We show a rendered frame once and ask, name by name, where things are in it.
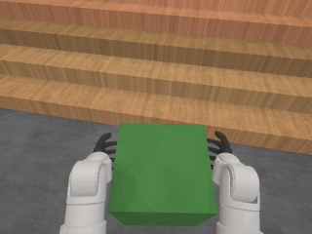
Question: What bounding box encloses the robot left hand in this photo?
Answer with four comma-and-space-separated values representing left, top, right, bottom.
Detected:
93, 133, 118, 171

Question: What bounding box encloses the left robot forearm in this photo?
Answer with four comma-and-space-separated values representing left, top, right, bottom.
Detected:
59, 151, 112, 234

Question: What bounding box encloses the robot right hand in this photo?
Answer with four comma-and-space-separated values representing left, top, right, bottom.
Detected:
207, 131, 232, 170

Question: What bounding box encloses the carton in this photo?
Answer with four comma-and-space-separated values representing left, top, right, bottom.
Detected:
107, 123, 218, 226

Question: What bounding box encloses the right robot forearm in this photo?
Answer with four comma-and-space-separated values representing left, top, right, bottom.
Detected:
212, 152, 263, 234

